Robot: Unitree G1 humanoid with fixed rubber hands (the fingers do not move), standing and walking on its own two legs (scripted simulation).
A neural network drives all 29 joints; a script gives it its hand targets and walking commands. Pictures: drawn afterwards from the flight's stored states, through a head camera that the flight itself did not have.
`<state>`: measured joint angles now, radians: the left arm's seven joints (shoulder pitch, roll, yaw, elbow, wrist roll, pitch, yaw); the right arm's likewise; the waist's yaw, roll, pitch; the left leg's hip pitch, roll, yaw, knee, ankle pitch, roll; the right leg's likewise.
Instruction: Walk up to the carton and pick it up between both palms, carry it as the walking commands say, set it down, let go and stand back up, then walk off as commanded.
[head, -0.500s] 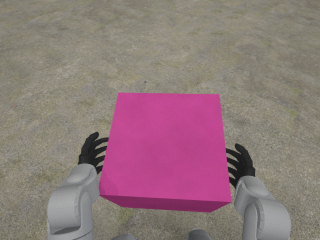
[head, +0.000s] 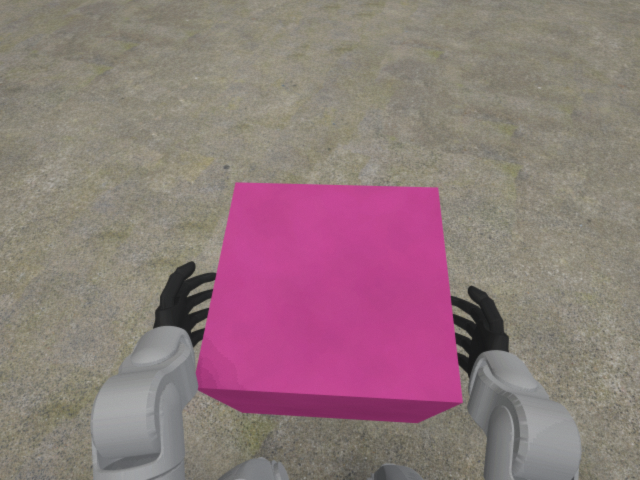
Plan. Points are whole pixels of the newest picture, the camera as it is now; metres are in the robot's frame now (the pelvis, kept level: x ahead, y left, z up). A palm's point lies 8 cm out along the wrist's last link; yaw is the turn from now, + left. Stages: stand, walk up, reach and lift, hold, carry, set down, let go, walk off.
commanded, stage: carry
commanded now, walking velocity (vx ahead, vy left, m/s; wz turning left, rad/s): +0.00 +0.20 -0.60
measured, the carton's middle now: (331, 309) +0.32 -0.01 +0.01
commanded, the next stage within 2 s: none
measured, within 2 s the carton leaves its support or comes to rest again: neither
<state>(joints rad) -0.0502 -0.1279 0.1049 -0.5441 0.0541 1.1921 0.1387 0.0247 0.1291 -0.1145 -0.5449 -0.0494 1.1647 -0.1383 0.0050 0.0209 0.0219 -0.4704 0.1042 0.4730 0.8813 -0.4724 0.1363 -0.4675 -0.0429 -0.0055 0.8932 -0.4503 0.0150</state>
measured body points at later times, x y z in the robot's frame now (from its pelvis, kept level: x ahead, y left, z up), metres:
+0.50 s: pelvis +0.01 +0.15 +0.02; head +0.04 +0.16 +0.47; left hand +0.31 +0.23 +0.10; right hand +0.19 -0.09 +0.09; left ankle +0.03 +0.20 -0.69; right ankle -0.07 -0.01 -0.64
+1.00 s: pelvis +0.04 +0.25 +0.03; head +0.08 +0.24 +0.48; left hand +0.35 +0.25 +0.09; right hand +0.16 -0.03 +0.09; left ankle +0.12 +0.29 -0.69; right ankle -0.05 +0.07 -0.68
